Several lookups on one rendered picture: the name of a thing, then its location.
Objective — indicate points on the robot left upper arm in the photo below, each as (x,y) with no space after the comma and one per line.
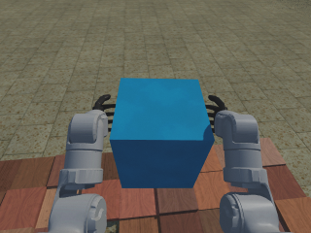
(78,213)

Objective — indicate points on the robot right hand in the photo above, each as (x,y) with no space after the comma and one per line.
(216,109)

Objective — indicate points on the robot left hand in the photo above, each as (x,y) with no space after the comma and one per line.
(98,106)

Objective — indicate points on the robot right upper arm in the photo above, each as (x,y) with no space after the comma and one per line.
(248,212)

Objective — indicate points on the robot left forearm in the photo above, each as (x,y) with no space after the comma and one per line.
(83,156)

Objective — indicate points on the robot right forearm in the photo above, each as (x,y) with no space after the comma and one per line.
(241,143)

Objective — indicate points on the carton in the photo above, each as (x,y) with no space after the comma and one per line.
(161,134)

